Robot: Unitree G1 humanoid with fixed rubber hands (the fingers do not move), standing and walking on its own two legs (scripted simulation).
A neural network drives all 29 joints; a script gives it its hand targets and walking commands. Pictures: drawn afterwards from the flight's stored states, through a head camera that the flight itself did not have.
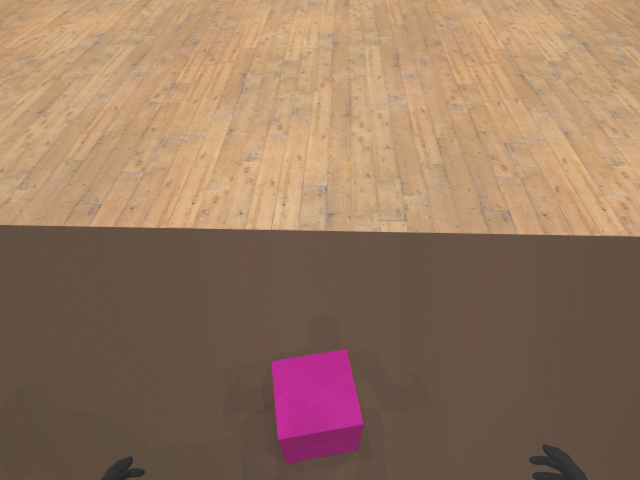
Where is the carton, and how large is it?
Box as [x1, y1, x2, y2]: [271, 349, 363, 463]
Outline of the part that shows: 346,349 271,361 278,440 286,463 357,450 363,423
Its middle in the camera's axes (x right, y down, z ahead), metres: -0.02 +0.47 +1.09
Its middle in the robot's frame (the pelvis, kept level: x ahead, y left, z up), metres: +0.43 +0.04 -0.65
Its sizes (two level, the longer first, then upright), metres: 0.210 0.200 0.250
